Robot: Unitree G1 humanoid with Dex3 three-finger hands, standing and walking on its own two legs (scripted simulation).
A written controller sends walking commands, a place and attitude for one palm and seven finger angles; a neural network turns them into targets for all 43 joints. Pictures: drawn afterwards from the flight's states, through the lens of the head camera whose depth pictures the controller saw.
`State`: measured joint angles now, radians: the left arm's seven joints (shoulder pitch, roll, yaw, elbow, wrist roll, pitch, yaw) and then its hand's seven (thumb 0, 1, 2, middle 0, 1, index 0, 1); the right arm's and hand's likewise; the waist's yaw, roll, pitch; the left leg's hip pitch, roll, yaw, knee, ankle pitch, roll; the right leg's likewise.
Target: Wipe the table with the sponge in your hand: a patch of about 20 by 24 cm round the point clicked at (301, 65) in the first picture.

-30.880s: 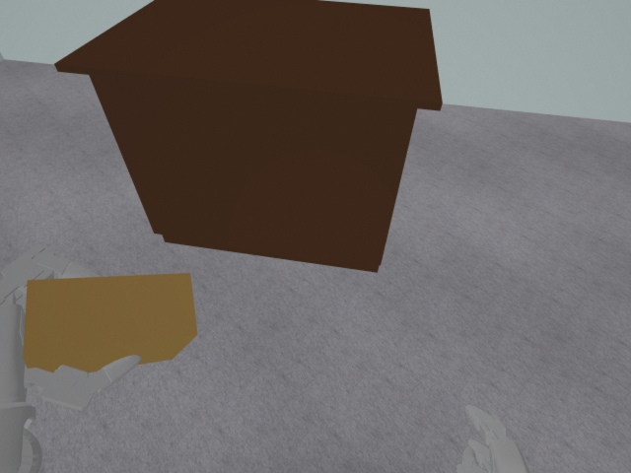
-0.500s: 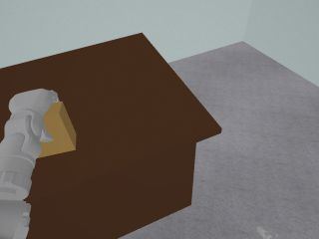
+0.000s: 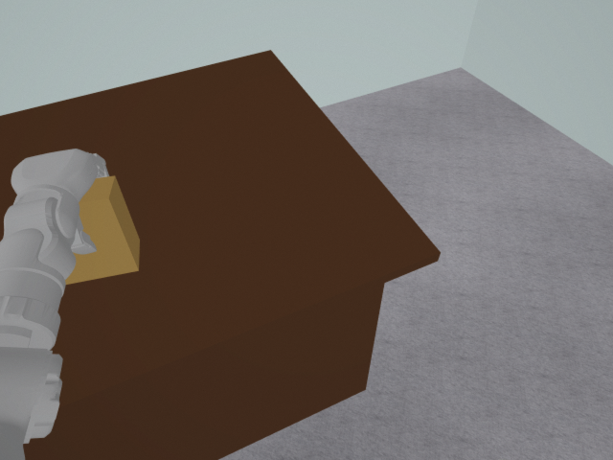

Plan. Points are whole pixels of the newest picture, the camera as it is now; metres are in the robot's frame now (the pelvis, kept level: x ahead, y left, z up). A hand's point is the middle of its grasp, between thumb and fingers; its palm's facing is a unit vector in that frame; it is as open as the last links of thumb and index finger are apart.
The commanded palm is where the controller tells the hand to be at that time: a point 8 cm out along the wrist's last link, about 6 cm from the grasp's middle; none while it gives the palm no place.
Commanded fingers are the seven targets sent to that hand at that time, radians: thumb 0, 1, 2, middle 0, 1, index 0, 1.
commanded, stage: slide across to the middle lane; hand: left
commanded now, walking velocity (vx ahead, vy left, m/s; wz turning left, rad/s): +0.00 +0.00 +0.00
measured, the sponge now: (91, 243) +0.38 +0.34 +0.08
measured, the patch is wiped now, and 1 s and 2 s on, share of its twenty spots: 0.60 0.65 0.75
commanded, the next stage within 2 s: wipe back along the middle lane in 0.68 s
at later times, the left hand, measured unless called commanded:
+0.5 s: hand (110, 188) +0.43 +0.30 +0.14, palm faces -0.01 +0.00 -1.00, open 10.2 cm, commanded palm +0.41 +0.28 +0.19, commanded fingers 0.00 0.10 1.30 -1.20 -1.60 -1.20 -1.60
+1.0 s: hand (138, 184) +0.44 +0.27 +0.13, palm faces +0.01 -0.03 -1.00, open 10.2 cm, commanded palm +0.40 +0.25 +0.18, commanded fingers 0.00 0.10 1.30 -1.20 -1.60 -1.20 -1.60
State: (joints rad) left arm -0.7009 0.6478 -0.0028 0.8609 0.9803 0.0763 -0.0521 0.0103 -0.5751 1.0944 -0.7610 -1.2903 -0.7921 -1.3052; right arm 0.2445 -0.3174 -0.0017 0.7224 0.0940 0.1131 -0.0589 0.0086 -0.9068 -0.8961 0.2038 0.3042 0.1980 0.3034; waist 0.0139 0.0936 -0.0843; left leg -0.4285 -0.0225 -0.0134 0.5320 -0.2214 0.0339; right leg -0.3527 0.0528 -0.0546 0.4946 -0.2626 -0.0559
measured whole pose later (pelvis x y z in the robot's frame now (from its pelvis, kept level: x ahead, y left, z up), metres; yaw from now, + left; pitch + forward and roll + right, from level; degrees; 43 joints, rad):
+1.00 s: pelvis +0.04 +0.01 +0.01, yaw +1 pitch +6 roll +0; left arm -0.64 0.43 -0.18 0.55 0.95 0.46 -0.02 0.00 -0.53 1.09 -0.69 -1.37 -0.72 -1.38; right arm 0.15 -0.30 0.02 0.69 0.08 0.16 -0.01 0.01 -0.91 -0.90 0.20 0.30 0.20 0.30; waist 0.03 0.10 -0.08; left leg -0.31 -0.05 -0.01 0.47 -0.25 0.05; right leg -0.23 0.03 -0.05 0.43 -0.30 -0.04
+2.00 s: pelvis +0.03 +0.01 +0.00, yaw -1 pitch +1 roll +0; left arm -0.25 0.37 -0.28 0.02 0.97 0.66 0.01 0.01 -0.48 1.06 -0.65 -1.38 -0.69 -1.40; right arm 0.02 -0.28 0.05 0.62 0.10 0.17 0.03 0.01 -0.91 -0.90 0.20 0.30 0.20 0.30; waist 0.08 0.12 -0.09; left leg -0.25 -0.05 0.01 0.50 -0.27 0.04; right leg -0.20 0.03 -0.02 0.50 -0.32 -0.04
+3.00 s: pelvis +0.00 -0.03 +0.00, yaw +0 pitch -3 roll +1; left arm -0.25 0.32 -0.40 -0.05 0.91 0.64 0.02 -0.01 -0.50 1.06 -0.68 -1.36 -0.72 -1.35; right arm 0.00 -0.26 0.05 0.66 0.09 0.12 0.02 0.01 -0.91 -0.90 0.20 0.30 0.20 0.30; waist 0.10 0.12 -0.06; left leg -0.20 -0.03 -0.01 0.48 -0.23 0.00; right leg -0.16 0.05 -0.05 0.52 -0.31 -0.09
